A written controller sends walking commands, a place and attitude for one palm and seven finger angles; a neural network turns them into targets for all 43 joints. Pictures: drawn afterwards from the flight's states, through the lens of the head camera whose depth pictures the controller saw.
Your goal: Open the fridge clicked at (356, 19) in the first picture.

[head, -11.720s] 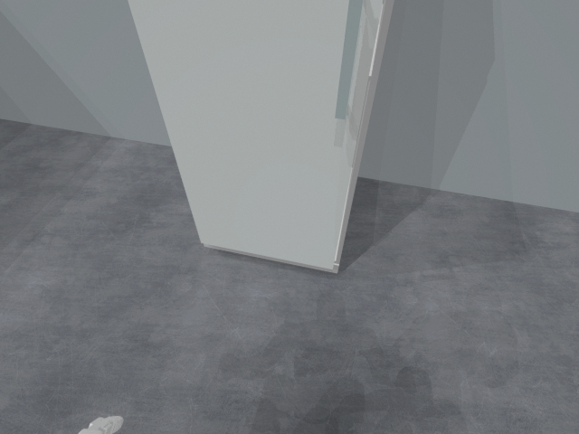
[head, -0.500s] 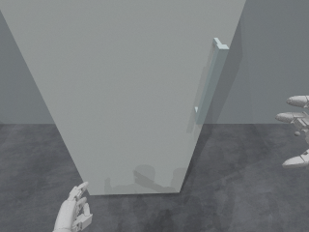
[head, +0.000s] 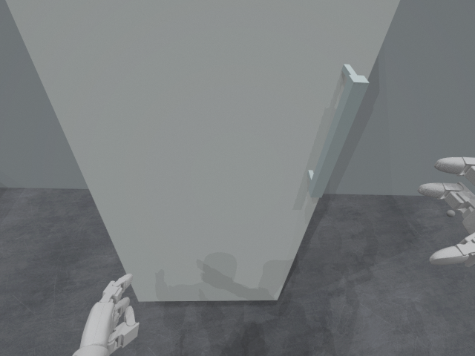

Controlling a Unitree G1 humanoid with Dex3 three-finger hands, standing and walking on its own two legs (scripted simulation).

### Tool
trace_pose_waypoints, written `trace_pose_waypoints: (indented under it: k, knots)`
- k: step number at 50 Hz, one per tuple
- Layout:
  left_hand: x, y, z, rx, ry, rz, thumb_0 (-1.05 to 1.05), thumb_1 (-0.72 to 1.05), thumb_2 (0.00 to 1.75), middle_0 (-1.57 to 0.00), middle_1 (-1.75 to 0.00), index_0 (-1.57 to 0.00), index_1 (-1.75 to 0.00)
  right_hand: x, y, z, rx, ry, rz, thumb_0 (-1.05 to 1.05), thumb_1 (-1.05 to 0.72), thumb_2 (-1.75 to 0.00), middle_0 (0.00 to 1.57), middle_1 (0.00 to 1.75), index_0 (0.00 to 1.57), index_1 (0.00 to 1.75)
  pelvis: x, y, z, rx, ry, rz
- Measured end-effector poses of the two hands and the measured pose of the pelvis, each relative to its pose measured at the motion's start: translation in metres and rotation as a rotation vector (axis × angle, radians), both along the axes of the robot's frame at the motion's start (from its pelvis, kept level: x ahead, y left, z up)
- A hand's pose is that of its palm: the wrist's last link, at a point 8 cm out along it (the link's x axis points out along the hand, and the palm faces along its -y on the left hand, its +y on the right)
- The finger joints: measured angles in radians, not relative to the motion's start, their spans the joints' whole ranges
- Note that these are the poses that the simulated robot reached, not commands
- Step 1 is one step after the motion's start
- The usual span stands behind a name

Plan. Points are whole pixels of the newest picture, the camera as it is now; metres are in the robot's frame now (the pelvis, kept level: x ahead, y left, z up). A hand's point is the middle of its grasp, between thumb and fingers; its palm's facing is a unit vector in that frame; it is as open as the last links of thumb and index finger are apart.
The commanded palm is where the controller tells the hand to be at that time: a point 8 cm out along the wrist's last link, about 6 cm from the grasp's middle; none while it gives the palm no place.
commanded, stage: move the hooked fingers beside the handle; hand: right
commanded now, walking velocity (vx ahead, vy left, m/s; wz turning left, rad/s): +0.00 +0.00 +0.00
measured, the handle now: (329, 138) +0.46 -0.15 +0.16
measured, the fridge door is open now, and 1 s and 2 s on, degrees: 0 0 0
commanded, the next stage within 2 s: none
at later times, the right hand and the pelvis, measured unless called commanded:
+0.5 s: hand (427, 195) +0.32 -0.27 +0.18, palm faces +0.02 +1.00 -0.06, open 14.0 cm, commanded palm +0.28 -0.31 +0.19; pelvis +0.00 +0.00 +0.00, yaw +1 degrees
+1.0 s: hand (401, 174) +0.36 -0.25 +0.17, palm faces +0.02 +1.00 -0.04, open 14.0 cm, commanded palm +0.33 -0.29 +0.18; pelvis +0.01 -0.01 +0.00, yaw +1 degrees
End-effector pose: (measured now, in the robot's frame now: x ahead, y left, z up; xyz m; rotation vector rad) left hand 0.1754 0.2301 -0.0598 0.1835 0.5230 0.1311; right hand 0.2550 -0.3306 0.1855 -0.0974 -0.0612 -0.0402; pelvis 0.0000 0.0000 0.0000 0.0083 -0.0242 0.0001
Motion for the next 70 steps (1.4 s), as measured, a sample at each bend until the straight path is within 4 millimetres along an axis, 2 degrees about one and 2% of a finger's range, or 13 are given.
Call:
trace_pose_waypoints:
  k: [8,16,31,41,49,60,70]
  knots:
    - [0.003,0.0,-0.001,0.0,0.005,-0.001,0.01,0.9,0.9,-0.21,-0.3,-0.2,-0.3,0.004,0.002,-0.003,0.01,-0.002,0.001,-0.01,0.5,-0.3,0.3,1.2,0.3,1.2,0.002,0.0,-0.001,-0.001,0.004,-0.001]
    - [-0.001,0.001,-0.003,0.009,0.027,0.014,0.01,0.9,0.9,-0.21,-0.3,-0.2,-0.3,0.02,0.007,-0.006,0.019,0.004,0.014,-0.01,0.5,-0.3,0.3,1.2,0.3,1.2,0.003,-0.001,-0.001,-0.001,0.008,-0.002]
    - [-0.017,0.006,-0.008,0.016,0.08,0.06,0.01,0.9,0.9,-0.21,-0.3,-0.2,-0.3,0.048,0.01,-0.012,0.043,0.028,0.012,-0.01,0.5,-0.3,0.3,1.2,0.3,1.2,0.003,-0.006,-0.001,0.0,0.02,0.009]
    - [-0.025,0.004,-0.013,0.012,0.112,0.075,0.01,0.9,0.9,-0.21,-0.3,-0.2,-0.3,0.071,0.035,-0.01,0.051,0.017,0.056,-0.01,0.5,-0.3,0.3,1.2,0.3,1.2,0.004,-0.008,0.0,-0.003,0.026,0.014]
    - [-0.03,0.008,-0.014,0.007,0.133,0.092,0.01,0.9,0.9,-0.21,-0.3,-0.21,-0.3,0.084,0.03,-0.013,0.055,0.049,0.015,-0.01,0.5,-0.3,0.3,1.2,0.3,1.2,0.005,-0.006,0.0,-0.003,0.032,0.02]
    - [-0.041,0.02,-0.02,0.031,0.196,0.121,0.01,0.9,0.9,-0.21,-0.3,-0.21,-0.3,0.107,0.043,-0.018,0.067,0.07,0.044,-0.01,0.5,-0.3,0.3,1.2,0.3,1.2,0.006,-0.004,0.0,-0.002,0.045,0.018]
    - [-0.055,0.026,-0.025,0.029,0.248,0.154,0.01,0.9,0.9,-0.21,-0.3,-0.2,-0.3,0.124,0.043,-0.016,0.07,0.063,0.041,-0.01,0.5,-0.3,0.3,1.2,0.3,1.2,0.01,-0.003,0.0,-0.002,0.058,0.027]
